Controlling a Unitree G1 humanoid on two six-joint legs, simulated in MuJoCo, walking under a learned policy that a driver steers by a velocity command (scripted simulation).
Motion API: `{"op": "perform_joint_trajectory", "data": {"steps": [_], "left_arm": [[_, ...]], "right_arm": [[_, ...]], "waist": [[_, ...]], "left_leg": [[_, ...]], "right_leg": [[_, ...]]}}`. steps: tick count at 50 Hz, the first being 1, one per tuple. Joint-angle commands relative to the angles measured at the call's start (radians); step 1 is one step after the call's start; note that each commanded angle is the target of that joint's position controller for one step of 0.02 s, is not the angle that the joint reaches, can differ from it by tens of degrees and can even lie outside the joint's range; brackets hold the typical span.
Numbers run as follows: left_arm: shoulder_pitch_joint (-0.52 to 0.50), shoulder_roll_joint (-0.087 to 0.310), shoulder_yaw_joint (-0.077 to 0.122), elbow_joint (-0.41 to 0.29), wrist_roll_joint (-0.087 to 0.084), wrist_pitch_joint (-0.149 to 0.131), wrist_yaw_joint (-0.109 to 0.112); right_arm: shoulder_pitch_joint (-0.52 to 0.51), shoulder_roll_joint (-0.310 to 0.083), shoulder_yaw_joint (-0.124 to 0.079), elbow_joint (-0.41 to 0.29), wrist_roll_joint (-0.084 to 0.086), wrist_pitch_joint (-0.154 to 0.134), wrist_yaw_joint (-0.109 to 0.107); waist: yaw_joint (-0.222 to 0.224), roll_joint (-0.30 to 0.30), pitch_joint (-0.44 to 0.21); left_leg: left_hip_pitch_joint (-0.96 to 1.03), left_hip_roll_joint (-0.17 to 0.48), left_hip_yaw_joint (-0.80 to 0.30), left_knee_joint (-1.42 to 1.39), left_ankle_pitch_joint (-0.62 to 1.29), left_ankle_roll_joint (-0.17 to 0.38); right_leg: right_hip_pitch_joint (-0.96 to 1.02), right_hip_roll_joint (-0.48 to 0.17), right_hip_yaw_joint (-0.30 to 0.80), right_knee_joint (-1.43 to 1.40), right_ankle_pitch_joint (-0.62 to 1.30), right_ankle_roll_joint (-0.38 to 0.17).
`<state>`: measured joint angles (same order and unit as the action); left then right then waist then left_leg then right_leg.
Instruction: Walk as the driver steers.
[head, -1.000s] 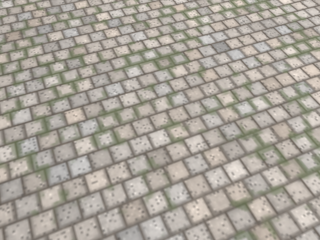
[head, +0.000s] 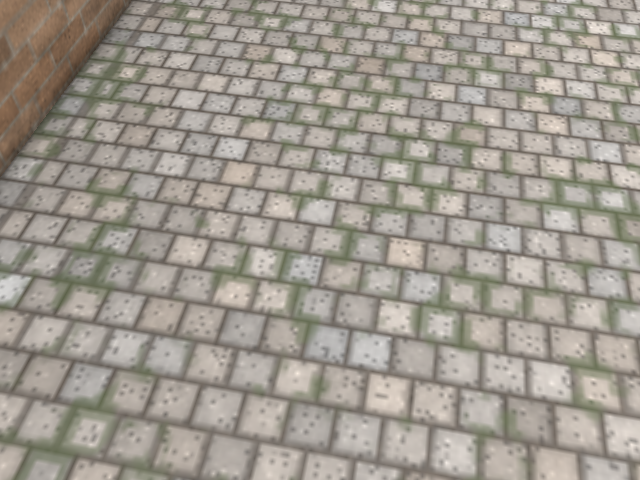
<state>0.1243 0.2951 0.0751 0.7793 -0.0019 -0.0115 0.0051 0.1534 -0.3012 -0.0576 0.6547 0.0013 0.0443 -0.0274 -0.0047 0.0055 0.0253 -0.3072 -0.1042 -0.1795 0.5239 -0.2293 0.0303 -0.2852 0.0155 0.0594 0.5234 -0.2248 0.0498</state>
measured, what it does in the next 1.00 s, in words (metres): steps on the spot, turning right: right foot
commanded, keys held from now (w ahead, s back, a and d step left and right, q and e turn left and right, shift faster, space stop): e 0.76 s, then q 0.24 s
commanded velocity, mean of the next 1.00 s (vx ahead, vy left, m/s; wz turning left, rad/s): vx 0.00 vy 0.00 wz -0.32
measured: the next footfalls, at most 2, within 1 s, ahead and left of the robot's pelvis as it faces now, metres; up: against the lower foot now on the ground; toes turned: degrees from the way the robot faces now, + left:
right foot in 0.66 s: +0.00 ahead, -0.16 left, +0.00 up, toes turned -21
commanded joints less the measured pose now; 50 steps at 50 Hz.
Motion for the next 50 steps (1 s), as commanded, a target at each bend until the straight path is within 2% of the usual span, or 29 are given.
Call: {"op": "perform_joint_trajectory", "data": {"steps": [1, 2, 3, 5, 7, 12, 15, 17, 18, 19, 20, 21, 22, 23, 26, 29, 31, 32, 33, 34, 35, 36, 37, 38, 39, 43, 46, 48, 50], "left_arm": [[0.000, 0.117, 0.005, -0.058, 0.033, -0.020, -0.011], [-0.081, 0.104, -0.008, -0.061, 0.042, -0.019, -0.011], [-0.113, 0.077, -0.012, -0.072, 0.029, -0.020, -0.015], [-0.060, 0.125, -0.004, -0.054, 0.013, -0.024, -0.017], [-0.052, 0.164, 0.004, -0.054, -0.002, -0.025, -0.008], [-0.020, 0.170, 0.015, -0.075, -0.018, 0.006, 0.015], [-0.033, 0.167, 0.020, -0.102, -0.022, 0.026, 0.020], [-0.039, 0.156, 0.020, -0.121, -0.026, 0.033, 0.018], [-0.033, 0.143, 0.017, -0.127, -0.028, 0.034, 0.016], [-0.015, 0.127, 0.013, -0.129, -0.026, 0.035, 0.012], [-0.008, 0.138, 0.021, -0.130, -0.022, 0.036, 0.007], [-0.003, 0.175, 0.037, -0.128, -0.019, 0.037, 0.003], [0.012, 0.170, 0.042, -0.120, -0.025, 0.045, 0.000], [0.017, 0.136, 0.032, -0.118, -0.027, 0.053, -0.002], [-0.023, 0.088, 0.009, -0.147, -0.025, 0.059, -0.017], [-0.015, 0.111, 0.013, -0.174, -0.029, 0.059, -0.036], [0.053, 0.121, 0.025, -0.160, -0.023, 0.064, -0.038], [0.098, 0.139, 0.037, -0.146, -0.017, 0.065, -0.029], [0.135, 0.224, 0.063, -0.152, -0.018, 0.064, -0.013], [0.133, 0.342, 0.079, -0.192, 0.007, 0.051, -0.007], [0.163, 0.291, 0.066, -0.193, 0.038, 0.025, -0.017], [0.122, 0.260, 0.054, -0.189, 0.033, 0.007, -0.017], [0.070, 0.229, 0.049, -0.189, 0.010, 0.001, -0.010], [0.030, 0.199, 0.038, -0.195, -0.008, 0.004, -0.002], [0.003, 0.173, 0.024, -0.198, -0.009, 0.009, 0.006], [0.004, 0.076, -0.016, -0.177, 0.015, 0.007, 0.021], [0.016, 0.073, -0.023, -0.142, 0.030, 0.005, 0.017], [0.022, 0.108, -0.015, -0.123, 0.035, 0.007, 0.009], [0.009, 0.142, -0.004, -0.114, 0.022, 0.013, 0.009]], "right_arm": [[0.111, -0.031, 0.006, -0.010, -0.039, -0.023, 0.005], [0.137, -0.048, -0.001, -0.010, -0.042, -0.031, 0.008], [0.092, -0.088, -0.006, 0.003, -0.051, -0.036, 0.005], [-0.001, -0.118, -0.022, 0.001, -0.036, -0.034, -0.004], [-0.007, -0.109, -0.023, -0.007, -0.028, -0.032, -0.011], [0.010, -0.081, -0.033, 0.003, -0.015, -0.053, -0.014], [0.031, -0.084, -0.045, 0.006, -0.012, -0.059, -0.007], [0.053, -0.111, -0.058, 0.008, -0.013, -0.058, -0.005], [0.073, -0.132, -0.065, 0.010, -0.017, -0.055, -0.006], [0.091, -0.155, -0.070, 0.011, -0.025, -0.054, -0.008], [0.070, -0.150, -0.065, -0.006, -0.029, -0.057, -0.014], [0.055, -0.134, -0.055, -0.022, -0.028, -0.060, -0.020], [0.016, -0.126, -0.050, -0.031, -0.020, -0.061, -0.025], [-0.016, -0.136, -0.053, -0.029, -0.009, -0.060, -0.025], [-0.010, -0.168, -0.063, -0.018, -0.010, -0.041, -0.026], [0.006, -0.186, -0.071, -0.011, 0.003, -0.028, -0.018], [-0.007, -0.185, -0.070, -0.007, 0.023, -0.029, -0.012], [0.031, -0.157, -0.063, 0.011, 0.026, -0.034, -0.007], [0.076, -0.111, -0.051, 0.018, -0.003, -0.039, 0.000], [0.010, -0.063, -0.028, -0.054, -0.044, -0.044, -0.001], [-0.072, -0.110, -0.042, -0.066, -0.020, -0.047, -0.010], [-0.077, -0.124, -0.048, -0.064, 0.002, -0.044, -0.014], [-0.054, -0.131, -0.054, -0.043, -0.001, -0.039, -0.022], [-0.049, -0.141, -0.059, -0.032, -0.010, -0.035, -0.030], [-0.019, -0.140, -0.060, -0.017, -0.011, -0.032, -0.028], [0.026, -0.069, -0.034, 0.020, 0.003, -0.028, -0.011], [-0.013, -0.042, -0.013, 0.019, 0.001, -0.027, 0.004], [-0.022, -0.081, -0.019, 0.014, 0.009, -0.027, 0.007], [-0.019, -0.110, -0.025, 0.009, 0.016, -0.030, 0.006]], "waist": [[-0.061, -0.083, -0.144], [-0.120, -0.170, -0.096], [-0.088, -0.150, -0.066], [-0.028, -0.133, -0.037], [-0.027, -0.159, -0.007], [-0.001, -0.127, -0.051], [-0.003, -0.082, -0.074], [-0.002, 0.004, -0.081], [-0.005, 0.078, -0.077], [-0.007, 0.171, -0.075], [-0.013, 0.235, -0.084], [-0.009, 0.154, -0.078], [0.015, 0.083, -0.066], [0.024, 0.065, -0.040], [-0.012, 0.124, -0.045], [-0.025, 0.161, -0.094], [0.014, 0.144, -0.107], [0.024, 0.101, -0.110], [0.016, -0.098, -0.103], [0.017, -0.343, -0.105], [0.094, -0.196, -0.178], [0.059, -0.152, -0.128], [0.029, -0.109, -0.093], [0.016, -0.100, -0.076], [-0.004, -0.111, -0.090], [-0.009, -0.108, -0.132], [0.026, -0.138, -0.092], [0.040, -0.140, -0.048], [0.036, -0.127, -0.013]], "left_leg": [[0.036, 0.116, -0.073, 0.032, -0.020, 0.027], [0.066, 0.082, -0.004, -0.032, -0.136, -0.021], [0.128, 0.100, 0.011, -0.071, -0.063, -0.047], [0.144, 0.085, 0.033, -0.046, 0.005, -0.043], [0.114, 0.083, 0.051, -0.040, 0.012, -0.042], [0.071, 0.067, 0.104, 0.002, 0.004, -0.050], [0.114, 0.083, 0.105, -0.013, 0.041, -0.032], [0.177, 0.146, 0.052, -0.069, 0.096, 0.012], [0.223, 0.221, -0.019, -0.116, 0.145, 0.062], [0.264, 0.355, -0.142, -0.169, 0.254, 0.146], [0.266, 0.495, -0.244, -0.195, 0.397, 0.244], [0.233, 0.534, -0.238, -0.195, 0.475, 0.281], [0.209, 0.496, -0.159, -0.181, 0.461, 0.252], [0.197, 0.441, -0.071, -0.182, 0.415, 0.206], [0.190, 0.364, 0.083, -0.176, 0.431, 0.175], [0.205, 0.380, 0.134, -0.137, 0.439, 0.164], [0.172, 0.380, 0.171, -0.062, 0.361, 0.123], [0.110, 0.348, 0.216, 0.024, 0.251, 0.069], [-0.082, 0.267, 0.307, 0.246, -0.007, -0.026], [-0.365, 0.105, 0.279, 0.503, -0.479, -0.110], [-0.366, 0.105, 0.117, 0.668, -0.494, -0.105], [-0.379, 0.123, 0.095, 0.698, -0.407, -0.088], [-0.381, 0.142, 0.091, 0.668, -0.313, -0.083], [-0.374, 0.152, 0.083, 0.632, -0.245, -0.088], [-0.317, 0.146, 0.097, 0.640, -0.193, -0.098], [-0.178, 0.161, 0.123, 0.477, -0.082, -0.122], [-0.049, 0.181, 0.137, 0.254, -0.081, -0.119], [-0.020, 0.171, 0.154, 0.188, -0.118, -0.110], [-0.033, 0.158, 0.166, 0.135, -0.136, -0.095]], "right_leg": [[0.204, -0.203, 0.203, -0.195, 0.387, -0.092], [0.076, -0.252, 0.253, -0.184, 0.356, -0.203], [0.011, -0.205, 0.238, -0.204, 0.168, -0.202], [-0.010, -0.137, 0.208, -0.208, 0.028, -0.140], [-0.009, -0.142, 0.248, -0.203, 0.041, -0.144], [0.049, -0.141, 0.333, -0.135, 0.176, -0.198], [0.011, -0.105, 0.338, -0.083, 0.204, -0.188], [-0.068, -0.042, 0.270, 0.000, 0.141, -0.143], [-0.142, 0.005, 0.200, 0.088, 0.059, -0.107], [-0.222, 0.056, 0.111, 0.212, -0.080, -0.068], [-0.279, 0.049, 0.049, 0.434, -0.367, -0.040], [-0.303, 0.008, 0.051, 0.616, -0.419, -0.017], [-0.297, -0.020, 0.054, 0.662, -0.379, -0.005], [-0.301, -0.042, 0.037, 0.600, -0.316, 0.006], [-0.221, -0.057, -0.049, 0.434, -0.224, 0.028], [-0.103, -0.043, -0.105, 0.242, -0.173, 0.009], [0.009, -0.008, -0.153, 0.054, -0.028, -0.028], [0.110, 0.016, -0.134, -0.043, 0.056, -0.059], [0.261, -0.106, 0.080, -0.113, 0.351, -0.124], [0.306, -0.386, 0.508, -0.150, 0.629, -0.346], [0.266, -0.411, 0.535, -0.183, 0.531, -0.434], [0.228, -0.355, 0.442, -0.188, 0.429, -0.389], [0.202, -0.295, 0.371, -0.185, 0.329, -0.326], [0.181, -0.263, 0.337, -0.182, 0.303, -0.289], [0.148, -0.239, 0.282, -0.181, 0.349, -0.276], [0.141, -0.190, 0.148, -0.184, 0.370, -0.264], [0.100, -0.186, 0.123, -0.210, 0.225, -0.261], [0.077, -0.208, 0.152, -0.222, 0.135, -0.275], [0.086, -0.230, 0.180, -0.204, 0.130, -0.283]]}}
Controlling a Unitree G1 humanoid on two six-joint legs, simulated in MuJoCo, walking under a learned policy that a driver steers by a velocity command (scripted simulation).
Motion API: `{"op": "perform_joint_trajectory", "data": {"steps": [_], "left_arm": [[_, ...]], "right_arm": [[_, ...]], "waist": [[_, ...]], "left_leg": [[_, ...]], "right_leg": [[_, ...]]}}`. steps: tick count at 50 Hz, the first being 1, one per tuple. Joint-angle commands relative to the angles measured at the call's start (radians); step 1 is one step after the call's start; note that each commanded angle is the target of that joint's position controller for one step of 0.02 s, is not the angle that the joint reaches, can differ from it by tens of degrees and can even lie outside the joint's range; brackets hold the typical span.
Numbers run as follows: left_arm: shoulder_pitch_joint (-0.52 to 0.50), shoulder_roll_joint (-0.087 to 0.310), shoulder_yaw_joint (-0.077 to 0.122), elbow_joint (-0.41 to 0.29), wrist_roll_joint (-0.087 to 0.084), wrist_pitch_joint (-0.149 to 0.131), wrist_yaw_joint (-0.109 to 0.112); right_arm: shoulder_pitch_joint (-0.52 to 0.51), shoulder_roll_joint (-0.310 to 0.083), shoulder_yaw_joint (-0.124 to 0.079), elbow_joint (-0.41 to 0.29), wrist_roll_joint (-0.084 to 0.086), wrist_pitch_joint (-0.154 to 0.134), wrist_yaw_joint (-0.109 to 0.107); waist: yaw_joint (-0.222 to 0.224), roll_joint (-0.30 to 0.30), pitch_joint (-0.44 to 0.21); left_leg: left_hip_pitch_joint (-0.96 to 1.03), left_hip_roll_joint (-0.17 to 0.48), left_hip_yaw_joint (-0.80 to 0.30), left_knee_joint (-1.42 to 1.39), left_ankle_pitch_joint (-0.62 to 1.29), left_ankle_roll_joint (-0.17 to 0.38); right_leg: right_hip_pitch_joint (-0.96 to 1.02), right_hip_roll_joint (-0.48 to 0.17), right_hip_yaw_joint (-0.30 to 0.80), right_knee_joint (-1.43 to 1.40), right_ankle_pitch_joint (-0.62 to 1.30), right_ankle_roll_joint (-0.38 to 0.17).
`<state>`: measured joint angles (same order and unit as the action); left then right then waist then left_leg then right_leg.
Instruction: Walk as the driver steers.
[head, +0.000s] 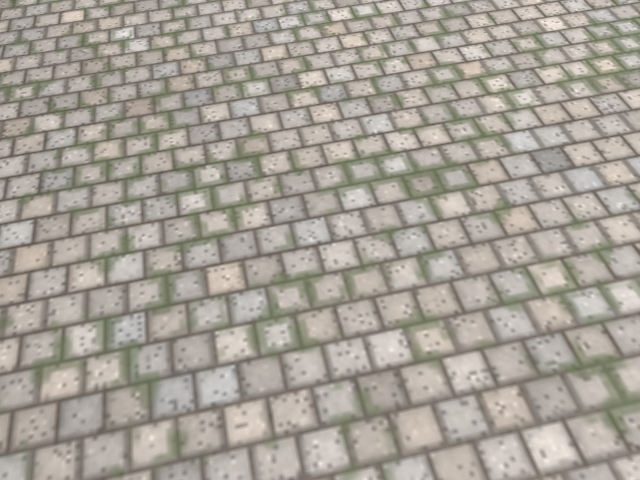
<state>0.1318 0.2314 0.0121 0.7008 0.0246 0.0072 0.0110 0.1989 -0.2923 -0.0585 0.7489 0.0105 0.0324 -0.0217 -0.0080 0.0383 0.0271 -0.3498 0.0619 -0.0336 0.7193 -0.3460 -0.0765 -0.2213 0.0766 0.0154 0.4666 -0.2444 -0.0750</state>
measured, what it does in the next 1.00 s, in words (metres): walks ahead, turning left: left foot, then right foot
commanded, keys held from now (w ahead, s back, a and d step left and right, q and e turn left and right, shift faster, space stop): q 0.46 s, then w+q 0.32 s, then w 0.04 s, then w+e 0.18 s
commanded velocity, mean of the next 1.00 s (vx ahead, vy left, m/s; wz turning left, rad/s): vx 0.16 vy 0.00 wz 0.41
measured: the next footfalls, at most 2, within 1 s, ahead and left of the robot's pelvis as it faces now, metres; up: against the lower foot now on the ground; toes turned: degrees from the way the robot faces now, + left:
left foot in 0.08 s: +0.03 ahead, +0.15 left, +0.00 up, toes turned +2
right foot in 0.38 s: +0.06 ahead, -0.11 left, +0.00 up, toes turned +15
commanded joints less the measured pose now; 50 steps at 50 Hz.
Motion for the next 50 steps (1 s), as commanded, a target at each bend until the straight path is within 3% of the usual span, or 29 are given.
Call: {"op": "perform_joint_trajectory", "data": {"steps": [1, 3, 4, 5, 6, 7, 8, 10, 11, 13, 16, 18, 19, 20, 21, 22, 23, 24, 25, 27, 30, 36, 41, 43, 46, 47, 48, 49, 50], "left_arm": [[-0.006, 0.213, 0.062, -0.032, -0.013, -0.002, 0.006], [0.015, 0.219, 0.068, -0.015, -0.027, 0.002, 0.013], [0.034, 0.213, 0.071, -0.013, -0.023, -0.001, 0.019], [0.055, 0.203, 0.073, -0.026, -0.008, -0.006, 0.022], [0.029, 0.187, 0.073, -0.036, -0.001, -0.008, 0.025], [-0.015, 0.172, 0.073, -0.048, -0.002, -0.006, 0.028], [-0.053, 0.145, 0.071, -0.062, -0.005, -0.001, 0.030], [-0.077, 0.121, 0.071, -0.087, -0.014, 0.007, 0.021], [-0.071, 0.136, 0.078, -0.092, -0.023, 0.006, 0.015], [-0.036, 0.140, 0.079, -0.087, -0.031, 0.001, 0.008], [0.006, 0.117, 0.073, -0.072, -0.034, -0.014, -0.013], [0.096, 0.128, 0.085, -0.046, -0.033, -0.016, -0.022], [0.120, 0.178, 0.102, -0.044, -0.024, -0.013, -0.014], [0.108, 0.296, 0.125, -0.067, -0.005, -0.001, -0.001], [0.096, 0.286, 0.116, -0.089, 0.029, -0.010, -0.006], [0.043, 0.236, 0.099, -0.106, 0.029, -0.022, -0.005], [-0.008, 0.201, 0.090, -0.109, 0.014, -0.030, -0.002], [-0.018, 0.185, 0.086, -0.111, -0.005, -0.035, 0.006], [0.002, 0.181, 0.083, -0.102, -0.015, -0.038, 0.017], [0.070, 0.177, 0.080, -0.088, -0.017, -0.043, 0.034], [0.152, 0.186, 0.085, -0.068, -0.015, -0.055, 0.038], [0.188, 0.209, 0.101, -0.037, -0.020, -0.072, 0.021], [0.224, 0.228, 0.112, 0.006, -0.026, -0.078, 0.004], [0.247, 0.227, 0.109, 0.034, -0.036, -0.077, -0.010], [0.253, 0.258, 0.110, 0.068, -0.067, -0.066, -0.024], [0.243, 0.275, 0.111, 0.075, -0.074, -0.062, -0.025], [0.218, 0.287, 0.109, 0.081, -0.077, -0.059, -0.023], [0.213, 0.272, 0.099, 0.089, -0.077, -0.058, -0.019], [0.203, 0.220, 0.076, 0.078, -0.059, -0.067, -0.017]], "right_arm": [[-0.051, -0.118, -0.024, -0.084, 0.007, -0.021, 0.000], [-0.027, -0.119, -0.021, -0.084, -0.002, -0.028, 0.001], [-0.026, -0.150, -0.027, -0.093, -0.007, -0.031, 0.000], [-0.027, -0.202, -0.041, -0.095, -0.006, -0.031, -0.001], [-0.010, -0.193, -0.047, -0.091, 0.007, -0.029, 0.001], [0.002, -0.182, -0.047, -0.097, 0.008, -0.029, 0.003], [0.013, -0.186, -0.049, -0.100, 0.001, -0.029, 0.000], [0.036, -0.188, -0.049, -0.106, -0.010, -0.040, -0.003], [0.044, -0.198, -0.052, -0.108, -0.015, -0.050, -0.003], [-0.016, -0.211, -0.062, -0.115, 0.009, -0.047, -0.008], [-0.066, -0.208, -0.068, -0.136, 0.020, 0.003, -0.016], [-0.102, -0.185, -0.062, -0.158, 0.030, 0.018, -0.016], [-0.070, -0.142, -0.051, -0.158, 0.022, 0.016, -0.016], [-0.008, -0.066, -0.031, -0.166, 0.001, 0.010, -0.013], [0.001, -0.146, -0.055, -0.172, -0.005, -0.006, -0.018], [0.004, -0.201, -0.077, -0.149, 0.006, -0.007, -0.018], [0.014, -0.204, -0.084, -0.123, 0.010, 0.001, -0.021], [0.031, -0.188, -0.082, -0.104, 0.008, 0.009, -0.025], [0.019, -0.167, -0.076, -0.107, 0.007, 0.011, -0.022], [-0.024, -0.147, -0.068, -0.132, 0.015, 0.000, -0.007], [-0.088, -0.128, -0.060, -0.165, 0.016, -0.017, 0.003], [-0.104, -0.087, -0.046, -0.189, 0.016, -0.039, 0.026], [-0.179, -0.035, -0.019, -0.219, 0.020, -0.054, 0.050], [-0.203, -0.019, -0.007, -0.225, 0.021, -0.063, 0.057], [-0.228, -0.039, -0.007, -0.237, 0.016, -0.078, 0.070], [-0.207, -0.057, -0.014, -0.234, 0.015, -0.082, 0.073], [-0.128, -0.079, -0.028, -0.214, 0.014, -0.086, 0.073], [0.028, -0.124, -0.056, -0.161, 0.012, -0.087, 0.066], [0.208, -0.184, -0.082, -0.115, 0.005, -0.080, 0.049]], "waist": [[0.028, -0.147, -0.012], [0.009, -0.113, -0.021], [0.017, -0.073, -0.041], [0.054, 0.029, -0.065], [0.040, 0.094, -0.093], [0.018, 0.127, -0.092], [-0.001, 0.165, -0.084], [-0.027, 0.225, -0.078], [-0.031, 0.187, -0.084], [0.009, 0.103, -0.087], [0.010, 0.134, -0.127], [0.052, 0.127, -0.142], [0.040, 0.033, -0.135], [-0.005, -0.292, -0.111], [0.008, -0.303, -0.099], [-0.012, -0.187, -0.052], [-0.032, -0.131, -0.017], [-0.028, -0.121, -0.020], [-0.009, -0.145, -0.013], [0.031, -0.169, -0.012], [0.078, -0.139, -0.003], [0.085, -0.132, 0.036], [0.109, -0.111, 0.080], [0.108, -0.101, 0.094], [0.082, -0.122, 0.097], [0.054, -0.132, 0.077], [-0.010, -0.133, 0.025], [-0.092, -0.110, -0.077], [-0.172, -0.084, -0.206]], "left_leg": [[0.016, -0.015, 0.028, -0.105, 0.004, 0.020], [0.060, -0.019, 0.026, -0.233, 0.176, 0.047], [0.090, 0.009, -0.021, -0.237, 0.360, 0.069], [0.112, 0.044, -0.080, -0.186, 0.541, 0.103], [0.108, 0.068, -0.145, -0.210, 0.527, 0.153], [0.114, 0.113, -0.234, -0.260, 0.489, 0.199], [0.141, 0.155, -0.330, -0.300, 0.470, 0.250], [0.227, 0.237, -0.463, -0.360, 0.507, 0.339], [0.253, 0.258, -0.480, -0.363, 0.549, 0.359], [0.262, 0.199, -0.397, -0.331, 0.543, 0.292], [0.200, 0.122, -0.343, -0.298, 0.544, 0.241], [0.122, 0.072, -0.330, -0.260, 0.371, 0.187], [0.009, 0.011, -0.282, -0.165, 0.162, 0.132], [-0.206, -0.155, -0.131, 0.076, -0.207, 0.053], [-0.245, -0.126, -0.155, 0.302, -0.329, 0.028], [-0.251, -0.092, -0.170, 0.423, -0.264, 0.028], [-0.260, -0.077, -0.155, 0.454, -0.189, 0.023], [-0.287, -0.059, -0.137, 0.463, -0.102, 0.015], [-0.315, -0.048, -0.117, 0.481, -0.036, 0.005], [-0.362, -0.034, -0.079, 0.478, 0.042, -0.005], [-0.439, -0.016, -0.076, 0.396, 0.079, -0.013], [-0.466, 0.026, -0.053, 0.240, 0.144, -0.002], [-0.392, 0.041, 0.002, 0.074, 0.182, 0.040], [-0.331, 0.027, 0.028, 0.000, 0.151, 0.067], [-0.238, -0.001, 0.073, -0.104, 0.097, 0.111], [-0.173, -0.022, 0.088, -0.142, 0.090, 0.127], [-0.032, -0.052, 0.106, -0.205, 0.133, 0.146], [0.210, -0.084, 0.122, -0.255, 0.205, 0.170], [0.513, 0.001, 0.021, -0.213, 0.200, 0.201]], "right_leg": [[0.035, -0.296, 0.226, -0.127, 0.186, -0.156], [0.064, -0.284, 0.200, -0.079, 0.264, -0.120], [0.066, -0.255, 0.169, -0.035, 0.243, -0.083], [0.044, -0.175, 0.092, 0.017, 0.185, -0.042], [0.037, -0.108, 0.009, 0.079, 0.139, 0.000], [-0.004, -0.062, -0.047, 0.158, 0.087, 0.037], [-0.077, -0.027, -0.052, 0.220, 0.024, 0.057], [-0.241, 0.010, 0.009, 0.389, -0.335, 0.064], [-0.292, -0.006, 0.050, 0.501, -0.420, 0.069], [-0.296, -0.051, 0.069, 0.404, -0.343, 0.085], [-0.125, -0.017, 0.012, 0.194, -0.153, 0.119], [0.035, -0.004, -0.022, -0.042, 0.048, 0.108], [0.142, -0.102, 0.067, -0.104, 0.089, 0.074], [0.197, -0.366, 0.381, -0.169, 0.217, -0.056], [0.092, -0.492, 0.546, -0.208, 0.219, -0.186], [0.049, -0.463, 0.467, -0.210, 0.175, -0.195], [0.031, -0.395, 0.349, -0.197, 0.135, -0.150], [0.065, -0.345, 0.279, -0.213, 0.005, -0.113], [0.087, -0.325, 0.246, -0.236, -0.066, -0.104], [0.143, -0.316, 0.218, -0.287, -0.192, -0.104], [0.257, -0.353, 0.206, -0.322, -0.207, -0.113], [0.299, -0.387, 0.086, -0.363, -0.109, -0.118], [0.256, -0.387, -0.040, -0.369, 0.007, -0.123], [0.239, -0.386, -0.059, -0.371, 0.056, -0.134], [0.249, -0.399, -0.043, -0.333, 0.195, -0.136], [0.249, -0.402, -0.040, -0.293, 0.302, -0.127], [0.224, -0.383, -0.066, -0.196, 0.469, -0.102], [0.156, -0.334, -0.116, -0.015, 0.595, -0.067], [-0.037, -0.275, -0.138, 0.229, 0.435, -0.016]]}}
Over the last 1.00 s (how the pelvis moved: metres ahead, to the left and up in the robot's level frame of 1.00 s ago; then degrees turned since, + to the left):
0.00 -0.08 0.00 -23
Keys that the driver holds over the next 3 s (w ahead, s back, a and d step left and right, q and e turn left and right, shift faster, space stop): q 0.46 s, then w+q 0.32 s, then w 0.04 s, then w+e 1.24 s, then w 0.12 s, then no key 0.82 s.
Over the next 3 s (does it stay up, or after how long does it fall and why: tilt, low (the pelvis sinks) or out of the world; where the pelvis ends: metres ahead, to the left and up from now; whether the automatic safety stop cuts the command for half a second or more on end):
stays up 0.89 0.24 0.00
